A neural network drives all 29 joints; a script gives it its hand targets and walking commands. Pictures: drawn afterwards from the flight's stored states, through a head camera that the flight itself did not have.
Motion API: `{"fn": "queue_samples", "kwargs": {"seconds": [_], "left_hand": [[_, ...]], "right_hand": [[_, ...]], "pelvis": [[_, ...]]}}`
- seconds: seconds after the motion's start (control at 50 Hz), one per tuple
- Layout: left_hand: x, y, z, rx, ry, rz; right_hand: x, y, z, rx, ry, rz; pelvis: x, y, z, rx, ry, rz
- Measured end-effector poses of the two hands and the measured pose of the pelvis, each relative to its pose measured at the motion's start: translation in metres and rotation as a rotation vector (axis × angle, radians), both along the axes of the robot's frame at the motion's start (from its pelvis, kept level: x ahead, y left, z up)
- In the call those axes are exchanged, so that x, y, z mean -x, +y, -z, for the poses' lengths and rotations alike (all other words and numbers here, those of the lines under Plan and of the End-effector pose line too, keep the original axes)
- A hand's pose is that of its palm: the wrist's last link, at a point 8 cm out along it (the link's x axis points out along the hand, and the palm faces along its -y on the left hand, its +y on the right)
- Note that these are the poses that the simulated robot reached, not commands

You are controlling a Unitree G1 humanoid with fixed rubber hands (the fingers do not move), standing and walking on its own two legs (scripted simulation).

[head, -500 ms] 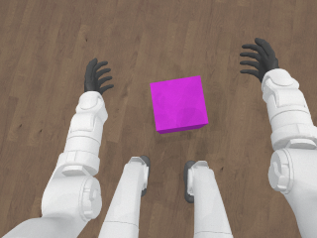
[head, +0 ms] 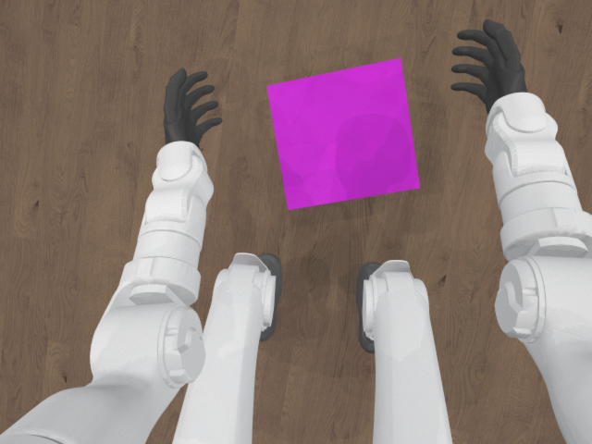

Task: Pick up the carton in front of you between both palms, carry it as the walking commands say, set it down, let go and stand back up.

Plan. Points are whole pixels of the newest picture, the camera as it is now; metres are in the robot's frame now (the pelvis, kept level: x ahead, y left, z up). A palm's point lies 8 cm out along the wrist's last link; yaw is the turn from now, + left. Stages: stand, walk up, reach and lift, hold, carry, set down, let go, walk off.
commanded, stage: reach and lift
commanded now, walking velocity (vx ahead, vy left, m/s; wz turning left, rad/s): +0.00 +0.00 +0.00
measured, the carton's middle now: (341, 146) +0.47 -0.04 -0.41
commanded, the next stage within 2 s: none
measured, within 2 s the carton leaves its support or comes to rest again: leaves its support in 1.32 s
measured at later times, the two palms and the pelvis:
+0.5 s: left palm (220, 145) +0.46 +0.17 -0.32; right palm (443, 123) +0.49 -0.21 -0.34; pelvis -0.04 +0.01 -0.15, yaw +1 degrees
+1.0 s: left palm (239, 141) +0.47 +0.13 -0.33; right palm (431, 123) +0.49 -0.19 -0.34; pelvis -0.04 +0.01 -0.16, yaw +1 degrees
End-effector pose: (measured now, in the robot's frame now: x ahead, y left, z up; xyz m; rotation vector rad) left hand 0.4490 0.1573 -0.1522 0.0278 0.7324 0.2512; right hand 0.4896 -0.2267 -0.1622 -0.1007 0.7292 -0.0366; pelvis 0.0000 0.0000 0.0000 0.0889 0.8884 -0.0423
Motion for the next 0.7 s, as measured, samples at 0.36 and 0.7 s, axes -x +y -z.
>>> {"fn": "queue_samples", "kwargs": {"seconds": [0.36, 0.7], "left_hand": [[0.002, -0.002, 0.141, 0.023, 0.02, 0.019], [-0.024, 0.0, 0.181, 0.003, 0.029, 0.064]], "right_hand": [[0.001, 0.005, 0.134, -0.005, 0.009, 0.018], [0.003, 0.013, 0.192, -0.011, -0.014, 0.018]], "pelvis": [[0.041, 0.008, 0.125, 0.012, -0.156, -0.015], [0.035, 0.007, 0.164, 0.012, -0.228, -0.035]]}}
